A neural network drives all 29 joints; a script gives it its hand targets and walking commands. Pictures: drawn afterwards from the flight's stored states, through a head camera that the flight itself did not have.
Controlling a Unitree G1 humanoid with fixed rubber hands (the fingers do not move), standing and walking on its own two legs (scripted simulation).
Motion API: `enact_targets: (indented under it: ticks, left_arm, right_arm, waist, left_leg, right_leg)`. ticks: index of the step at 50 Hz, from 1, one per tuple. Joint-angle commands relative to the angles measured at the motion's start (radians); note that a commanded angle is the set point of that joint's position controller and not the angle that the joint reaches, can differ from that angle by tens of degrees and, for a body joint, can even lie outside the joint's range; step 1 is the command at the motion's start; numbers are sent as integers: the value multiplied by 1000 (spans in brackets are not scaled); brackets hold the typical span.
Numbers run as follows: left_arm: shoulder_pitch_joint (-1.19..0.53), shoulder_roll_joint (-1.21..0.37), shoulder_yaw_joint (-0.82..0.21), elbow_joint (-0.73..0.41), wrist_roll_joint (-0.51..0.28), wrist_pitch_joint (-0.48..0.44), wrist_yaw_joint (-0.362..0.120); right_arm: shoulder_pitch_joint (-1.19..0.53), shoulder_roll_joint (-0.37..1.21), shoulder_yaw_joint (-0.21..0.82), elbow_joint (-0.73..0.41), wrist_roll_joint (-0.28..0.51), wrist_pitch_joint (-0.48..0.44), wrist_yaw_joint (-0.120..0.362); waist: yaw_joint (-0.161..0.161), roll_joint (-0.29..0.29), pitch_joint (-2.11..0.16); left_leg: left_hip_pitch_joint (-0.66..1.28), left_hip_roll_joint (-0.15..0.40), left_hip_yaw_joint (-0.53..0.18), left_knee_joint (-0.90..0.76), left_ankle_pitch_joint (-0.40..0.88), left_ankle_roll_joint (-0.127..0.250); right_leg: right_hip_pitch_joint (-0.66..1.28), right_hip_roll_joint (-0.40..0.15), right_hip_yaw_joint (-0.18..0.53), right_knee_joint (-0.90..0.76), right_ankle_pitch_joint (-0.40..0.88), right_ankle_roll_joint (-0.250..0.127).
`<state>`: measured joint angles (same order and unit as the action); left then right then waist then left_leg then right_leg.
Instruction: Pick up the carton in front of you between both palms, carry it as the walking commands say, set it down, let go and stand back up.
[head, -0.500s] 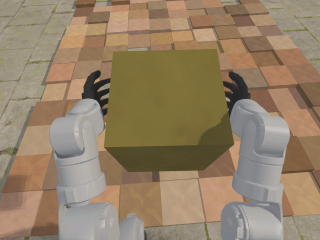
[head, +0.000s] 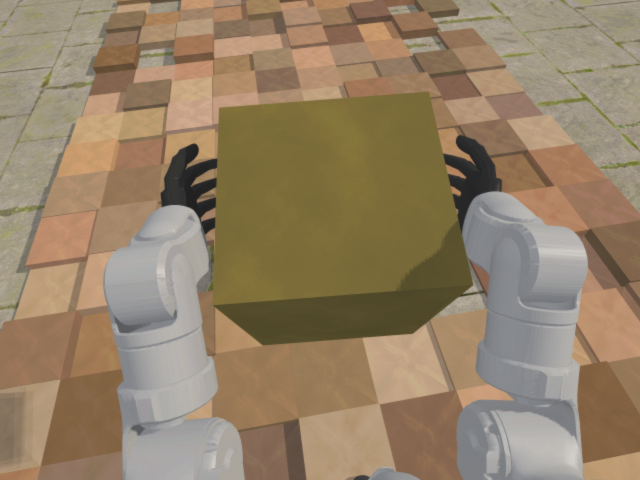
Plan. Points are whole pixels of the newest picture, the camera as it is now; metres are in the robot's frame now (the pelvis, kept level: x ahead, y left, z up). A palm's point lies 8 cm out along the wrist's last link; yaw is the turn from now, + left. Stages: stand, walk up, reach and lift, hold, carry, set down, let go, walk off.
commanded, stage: carry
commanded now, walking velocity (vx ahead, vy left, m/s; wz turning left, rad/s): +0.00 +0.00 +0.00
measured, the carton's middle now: (332, 239) +0.38 -0.02 +0.09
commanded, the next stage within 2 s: none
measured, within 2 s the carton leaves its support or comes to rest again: neither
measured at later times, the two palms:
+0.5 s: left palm (189, 88) +0.62 +0.17 +0.16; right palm (399, 83) +0.61 -0.13 +0.15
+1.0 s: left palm (184, 53) +0.69 +0.18 +0.17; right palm (382, 38) +0.70 -0.12 +0.17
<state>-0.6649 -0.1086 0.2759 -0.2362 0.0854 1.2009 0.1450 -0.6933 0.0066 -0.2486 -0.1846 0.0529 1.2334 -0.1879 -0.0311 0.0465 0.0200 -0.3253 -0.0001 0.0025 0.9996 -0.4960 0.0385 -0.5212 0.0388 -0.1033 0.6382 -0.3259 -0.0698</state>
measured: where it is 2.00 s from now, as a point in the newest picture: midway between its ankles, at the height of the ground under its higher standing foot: (330, 405)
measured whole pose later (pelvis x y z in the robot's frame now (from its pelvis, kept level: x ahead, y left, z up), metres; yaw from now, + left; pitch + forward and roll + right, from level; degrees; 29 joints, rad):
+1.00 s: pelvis +0.36 +0.00 +0.04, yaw +3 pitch +4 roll -1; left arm -0.54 -0.07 0.24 0.02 0.06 1.14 0.13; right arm -0.52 0.09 -0.24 -0.02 -0.08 1.17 -0.14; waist 0.01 0.02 -0.11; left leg -0.18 -0.01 0.07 0.42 -0.18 0.03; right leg -0.27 0.02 -0.10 0.55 -0.04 -0.07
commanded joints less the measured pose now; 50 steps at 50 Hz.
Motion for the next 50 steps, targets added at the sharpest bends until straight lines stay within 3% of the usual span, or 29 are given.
enact_targets:
  ticks: [1, 3, 4, 6, 8, 11, 12, 13, 14, 15, 16, 17, 18, 19, 20, 22, 23, 26, 29, 30, 31, 32, 33, 34, 36, 39, 41, 46, 50]
  left_arm:
    - [-517, -662, -610, 36, -293, 64, -72]
    - [-641, -775, -669, -21, -380, 61, -102]
    - [-689, -812, -692, -32, -417, 55, -115]
    - [-736, -846, -724, -48, -463, 42, -130]
    - [-768, -841, -730, -62, -486, 30, -137]
    - [-735, -819, -728, -15, -499, 41, -136]
    - [-715, -807, -718, 11, -492, 44, -134]
    - [-711, -801, -708, 36, -486, 48, -131]
    - [-704, -796, -697, 65, -477, 53, -127]
    - [-705, -785, -687, 91, -464, 59, -124]
    - [-729, -787, -667, 109, -451, 70, -121]
    - [-711, -788, -655, 122, -443, 79, -116]
    - [-716, -807, -647, 105, -435, 81, -114]
    - [-748, -835, -640, 79, -427, 78, -112]
    - [-752, -859, -636, 74, -411, 73, -109]
    - [-673, -894, -624, 114, -348, 61, -102]
    - [-596, -894, -622, 144, -309, 55, -98]
    - [-511, -902, -631, 165, -234, 21, -97]
    - [-479, -914, -657, 145, -219, -12, -110]
    - [-476, -911, -666, 134, -224, -19, -116]
    - [-469, -902, -672, 136, -229, -23, -123]
    - [-473, -886, -682, 145, -231, -30, -126]
    - [-463, -882, -690, 156, -237, -37, -129]
    - [-452, -875, -695, 157, -249, -45, -134]
    - [-449, -882, -711, 153, -273, -58, -142]
    - [-451, -878, -725, 146, -299, -66, -140]
    - [-466, -864, -730, 131, -314, -64, -132]
    - [-413, -815, -688, 213, -310, -43, -114]
    - [-448, -841, -666, 229, -310, -47, -106]
  right_arm:
    - [-622, 823, 636, -25, 258, 38, 121]
    - [-614, 861, 587, -3, 195, 32, 118]
    - [-610, 869, 573, 1, 166, 26, 114]
    - [-583, 859, 549, 6, 108, 13, 101]
    - [-589, 831, 531, -10, 68, -1, 87]
    - [-540, 775, 511, 25, 30, 5, 72]
    - [-534, 756, 502, 33, 25, 11, 71]
    - [-533, 745, 494, 41, 22, 17, 72]
    - [-529, 734, 491, 49, 20, 25, 75]
    - [-529, 722, 486, 60, 23, 34, 79]
    - [-540, 709, 472, 91, 13, 35, 79]
    - [-513, 724, 475, 122, 26, 38, 81]
    - [-530, 777, 501, 93, 61, 36, 90]
    - [-591, 842, 531, 41, 103, 30, 103]
    - [-649, 894, 564, -5, 142, 25, 117]
    - [-686, 971, 625, -42, 199, 13, 142]
    - [-659, 987, 649, -50, 213, 8, 150]
    - [-630, 1022, 689, -28, 236, -18, 182]
    - [-616, 1041, 726, -12, 249, -51, 206]
    - [-603, 1042, 733, 0, 247, -60, 209]
    - [-577, 1034, 735, 26, 238, -67, 208]
    - [-550, 1036, 735, 39, 228, -71, 206]
    - [-533, 1027, 731, 45, 220, -75, 202]
    - [-529, 1025, 731, 45, 215, -79, 199]
    - [-525, 1021, 732, 46, 208, -89, 193]
    - [-481, 983, 710, 60, 189, -96, 178]
    - [-457, 948, 688, 62, 174, -95, 167]
    - [-357, 868, 609, 133, 115, -72, 142]
    - [-411, 883, 599, 135, 122, -73, 140]
  waist:
    - [125, -150, -502]
    - [122, -103, -479]
    - [116, -115, -487]
    - [116, -137, -489]
    - [118, -161, -504]
    - [134, -168, -486]
    - [131, -156, -465]
    - [109, -154, -467]
    - [70, -142, -478]
    - [40, -110, -488]
    - [-5, 82, -595]
    - [-30, 132, -670]
    - [-21, 88, -654]
    - [-13, 26, -605]
    - [-4, -7, -582]
    - [10, 7, -578]
    - [12, 31, -594]
    - [13, 90, -617]
    - [23, 59, -595]
    - [25, 54, -578]
    - [32, 24, -566]
    - [21, -61, -568]
    - [30, -123, -559]
    - [37, -161, -551]
    - [43, -152, -515]
    - [34, -50, -501]
    - [28, -15, -479]
    - [25, -19, -453]
    - [20, 32, -412]
  left_leg:
    - [-503, -10, -31, 314, 23, 4]
    - [-483, 15, -23, 162, 61, -5]
    - [-439, 18, -13, 80, 76, -11]
    - [-372, -3, 19, -77, 107, -26]
    - [-283, -25, 48, -203, 265, -23]
    - [-210, -70, 91, -390, 510, -8]
    - [-135, -96, 128, -485, 537, -5]
    - [3, -99, 163, -559, 658, 6]
    - [162, -70, 159, -653, 780, 24]
    - [332, 13, 111, -638, 914, 44]
    - [652, 312, -182, -447, 1548, 202]
    - [754, 407, -308, -456, 1527, 293]
    - [669, 366, -285, -517, 1339, 273]
    - [589, 317, -249, -564, 1207, 224]
    - [555, 286, -222, -581, 1167, 182]
    - [512, 237, -172, -602, 1097, 140]
    - [526, 225, -154, -584, 1126, 127]
    - [511, 198, -87, -542, 1153, 116]
    - [384, 167, -19, -491, 1030, 92]
    - [316, 152, -19, -486, 913, 75]
    - [215, 134, -15, -473, 743, 54]
    - [114, 87, 12, -476, 571, 18]
    - [85, 64, 21, -500, 448, -6]
    - [89, 60, 21, -529, 427, -13]
    - [153, 56, 18, -581, 510, -13]
    - [297, 100, -5, -538, 822, 2]
    - [326, 117, -8, -525, 915, 14]
    - [324, 89, 17, -543, 956, -18]
    - [462, 109, 18, -509, 1188, 3]
  right_leg:
    - [816, -348, 508, -182, 650, -215]
    - [789, -309, 392, -181, 770, -150]
    - [774, -295, 366, -182, 824, -129]
    - [716, -288, 332, -200, 857, -142]
    - [660, -257, 262, -180, 885, -134]
    - [647, -170, 148, -114, 860, -66]
    - [597, -149, 116, -102, 828, -53]
    - [528, -133, 85, -46, 793, -36]
    - [447, -123, 66, 27, 715, -9]
    - [332, -104, 59, 116, 491, 13]
    - [48, -50, 74, 341, -56, 83]
    - [-88, -14, 146, 467, -326, 102]
    - [-82, -44, 174, 449, -291, 88]
    - [-50, -58, 159, 355, -249, 87]
    - [-9, -64, 150, 242, -236, 84]
    - [77, -34, 112, 112, -210, 85]
    - [100, -17, 96, 73, -186, 81]
    - [149, 2, 65, -29, -43, 74]
    - [301, -13, 39, -218, 242, 65]
    - [361, -39, 62, -251, 315, 49]
    - [442, -109, 129, -243, 467, 19]
    - [530, -201, 188, -106, 829, -36]
    - [548, -231, 192, -86, 946, -68]
    - [546, -228, 189, -85, 907, -73]
    - [482, -174, 168, -98, 780, -58]
    - [344, -110, 116, -113, 601, -15]
    - [311, -86, 89, -162, 519, 8]
    - [323, -94, 72, -117, 671, 6]
    - [172, -44, 6, -164, 456, 34]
